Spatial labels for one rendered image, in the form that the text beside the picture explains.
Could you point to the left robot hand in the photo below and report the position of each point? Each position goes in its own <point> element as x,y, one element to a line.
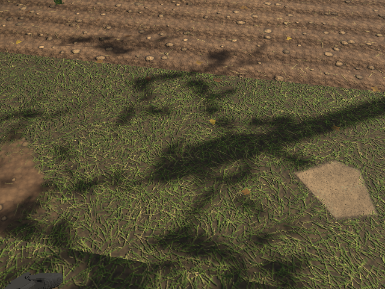
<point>38,281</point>

